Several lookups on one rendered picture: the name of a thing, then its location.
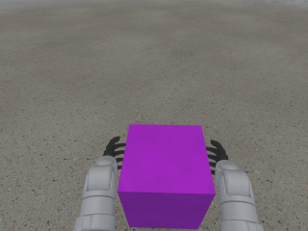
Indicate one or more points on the right robot hand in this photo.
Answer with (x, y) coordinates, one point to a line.
(219, 151)

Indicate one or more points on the right robot forearm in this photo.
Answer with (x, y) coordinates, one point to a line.
(236, 199)

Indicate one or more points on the left robot forearm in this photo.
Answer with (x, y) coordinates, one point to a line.
(99, 195)

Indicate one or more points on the left robot hand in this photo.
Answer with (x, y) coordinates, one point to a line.
(111, 147)

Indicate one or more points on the carton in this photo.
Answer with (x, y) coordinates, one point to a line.
(165, 179)

